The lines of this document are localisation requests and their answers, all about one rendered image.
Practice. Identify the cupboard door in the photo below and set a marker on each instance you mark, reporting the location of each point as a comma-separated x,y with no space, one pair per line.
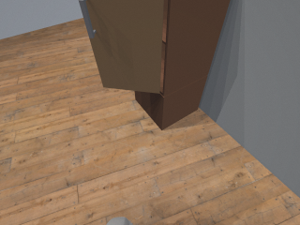
128,43

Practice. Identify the handle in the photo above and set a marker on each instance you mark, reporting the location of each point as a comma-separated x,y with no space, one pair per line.
86,17

